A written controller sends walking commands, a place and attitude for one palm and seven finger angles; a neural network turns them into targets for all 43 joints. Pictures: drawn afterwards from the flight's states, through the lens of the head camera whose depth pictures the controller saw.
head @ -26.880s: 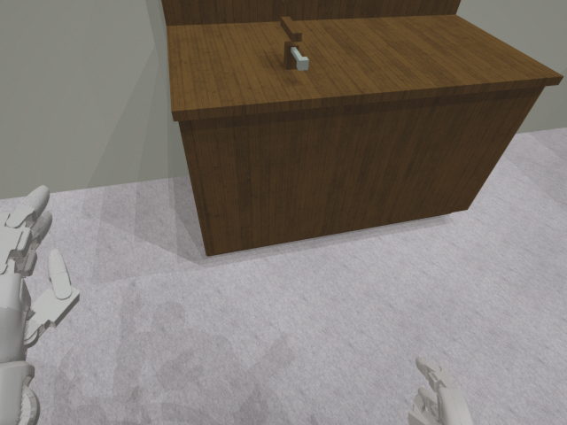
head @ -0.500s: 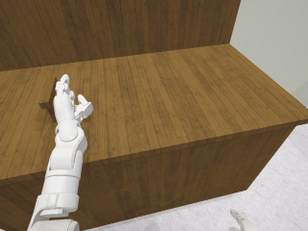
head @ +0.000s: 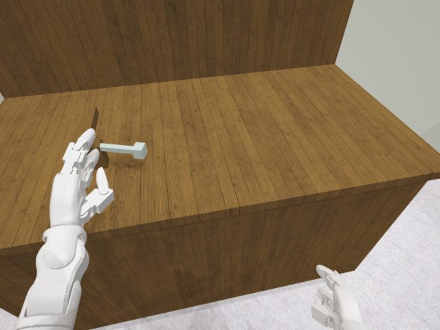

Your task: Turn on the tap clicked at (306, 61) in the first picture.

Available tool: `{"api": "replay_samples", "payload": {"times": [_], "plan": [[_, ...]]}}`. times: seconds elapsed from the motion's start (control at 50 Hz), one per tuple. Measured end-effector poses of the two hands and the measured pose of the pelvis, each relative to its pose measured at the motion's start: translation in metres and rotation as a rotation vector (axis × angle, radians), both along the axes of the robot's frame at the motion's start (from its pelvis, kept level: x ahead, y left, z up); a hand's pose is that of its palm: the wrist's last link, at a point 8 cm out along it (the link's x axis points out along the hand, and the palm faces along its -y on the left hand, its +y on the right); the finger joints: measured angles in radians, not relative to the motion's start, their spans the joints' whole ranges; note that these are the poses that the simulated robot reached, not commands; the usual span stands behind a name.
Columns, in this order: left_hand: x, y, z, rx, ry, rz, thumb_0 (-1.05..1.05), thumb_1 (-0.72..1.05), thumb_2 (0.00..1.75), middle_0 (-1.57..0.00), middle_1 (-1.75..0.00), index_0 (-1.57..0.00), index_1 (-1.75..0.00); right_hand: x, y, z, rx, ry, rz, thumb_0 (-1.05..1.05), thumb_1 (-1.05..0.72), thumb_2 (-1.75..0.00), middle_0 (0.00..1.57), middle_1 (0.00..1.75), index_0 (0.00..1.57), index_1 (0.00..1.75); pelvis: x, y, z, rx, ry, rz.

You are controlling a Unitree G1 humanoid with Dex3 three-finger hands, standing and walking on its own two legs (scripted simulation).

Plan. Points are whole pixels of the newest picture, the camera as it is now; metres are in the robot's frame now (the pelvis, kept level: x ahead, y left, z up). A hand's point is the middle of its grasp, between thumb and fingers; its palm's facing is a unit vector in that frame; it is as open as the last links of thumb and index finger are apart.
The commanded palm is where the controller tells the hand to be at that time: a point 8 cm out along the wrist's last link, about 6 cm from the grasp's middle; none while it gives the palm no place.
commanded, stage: draw the hand back beside the body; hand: left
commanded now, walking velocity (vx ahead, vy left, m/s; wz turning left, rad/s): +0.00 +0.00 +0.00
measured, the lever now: (139, 150) +0.48 +0.24 +0.05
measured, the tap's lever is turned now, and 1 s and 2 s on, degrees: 70 70 70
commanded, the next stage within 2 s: step back with the hand held close in 0.78 s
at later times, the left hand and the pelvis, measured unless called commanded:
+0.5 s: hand (65, 223) +0.22 +0.25 +0.15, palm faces +0.38 -0.87 -0.31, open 7.4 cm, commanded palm +0.17 +0.29 +0.17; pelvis +0.02 +0.01 +0.00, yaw +1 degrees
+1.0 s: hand (57, 223) +0.21 +0.25 +0.16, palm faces +0.42 -0.84 -0.35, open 7.4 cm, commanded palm +0.16 +0.28 +0.17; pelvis +0.01 +0.00 +0.00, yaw +1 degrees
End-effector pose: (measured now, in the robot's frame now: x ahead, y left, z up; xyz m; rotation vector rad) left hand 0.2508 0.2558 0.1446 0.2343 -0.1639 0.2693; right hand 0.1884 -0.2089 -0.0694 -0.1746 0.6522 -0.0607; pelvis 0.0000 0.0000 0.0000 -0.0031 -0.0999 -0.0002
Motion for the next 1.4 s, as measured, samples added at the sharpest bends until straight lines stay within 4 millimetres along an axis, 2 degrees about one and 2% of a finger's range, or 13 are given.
{"api": "replay_samples", "payload": {"times": [0.18, 0.38, 0.58, 0.74, 0.9, 1.02, 1.12, 1.24, 1.4], "plan": [[-0.035, 0.024, 0.012, 0.055, -0.024, 0.065, 0.02, 0.9, 0.9, -0.19, -0.26, -0.19, -0.26, 0.002, 0.008, -0.005, -0.013, 0.035, 0.042, 0.01, -0.9, -0.9, 0.2, 0.3, 0.2, 0.3, 0.009, 0.008, 0.001, -0.005, -0.01, 0.006], [-0.056, 0.029, 0.011, 0.08, -0.01, 0.088, 0.01, 0.9, 0.9, -0.2, -0.28, -0.2, -0.29, 0.007, 0.008, -0.006, -0.03, 0.047, 0.052, 0.02, -0.9, -0.9, 0.2, 0.3, 0.2, 0.3, 0.013, 0.01, 0.001, -0.006, -0.006, 0.012], [-0.083, 0.034, 0.022, 0.139, -0.014, 0.126, 0.01, 0.9, 0.9, -0.2, -0.3, -0.2, -0.3, 0.017, 0.006, -0.001, -0.029, 0.01, 0.058, 0.02, -0.9, -0.9, 0.2, 0.3, 0.2, 0.3, 0.016, 0.007, 0.0, -0.01, -0.005, 0.015], [-0.085, 0.032, 0.016, 0.114, -0.009, 0.15, 0.01, 0.9, 0.9, -0.2, -0.3, -0.2, -0.3, 0.017, 0.006, -0.003, -0.03, 0.005, 0.065, 0.02, -0.9, -0.9, 0.2, 0.3, 0.2, 0.3, 0.012, 0.004, -0.001, -0.008, -0.006, 0.023], [-0.084, 0.024, 0.02, 0.123, -0.027, 0.124, 0.01, 0.9, 0.9, -0.2, -0.3, -0.2, -0.3, 0.011, 0.002, -0.003, -0.023, -0.003, 0.054, 0.02, -0.9, -0.9, 0.2, 0.3, 0.2, 0.3, 0.011, 0.0, -0.001, -0.007, -0.011, 0.019], [-0.082, 0.033, 0.031, 0.194, -0.056, 0.137, 0.01, 0.89, 0.9, -0.21, -0.3, -0.21, -0.3, 0.004, -0.003, -0.006, -0.025, 0.025, 0.038, 0.02, -0.9, -0.9, 0.2, 0.3, 0.2, 0.3, 0.003, -0.001, -0.002, -0.015, 0.03, 0.017], [-0.083, 0.028, 0.019, 0.201, 0.009, 0.095, 0.01, 0.9, 0.9, -0.2, -0.3, -0.2, -0.3, -0.01, -0.011, -0.011, -0.038, 0.065, -0.005, 0.02, -0.9, -0.9, 0.2, 0.3, 0.2, 0.3, -0.005, 0.004, -0.004, -0.012, 0.071, 0.006], [-0.096, 0.026, 0.007, 0.216, 0.075, 0.049, 0.01, 0.89, 0.9, -0.21, -0.3, -0.21, -0.3, -0.033, -0.017, -0.016, -0.065, 0.109, -0.059, 0.02, -0.9, -0.9, 0.2, 0.3, 0.2, 0.3, -0.016, 0.011, -0.007, -0.01, 0.095, 0.005], [-0.117, 0.045, 0.016, 0.259, 0.009, 0.084, 0.01, 0.89, 0.9, -0.21, -0.3, -0.21, -0.3, -0.059, -0.01, -0.018, -0.088, 0.121, -0.068, 0.02, -0.9, -0.9, 0.2, 0.3, 0.2, 0.3, -0.038, 0.02, -0.012, -0.016, 0.101, 0.009]]}}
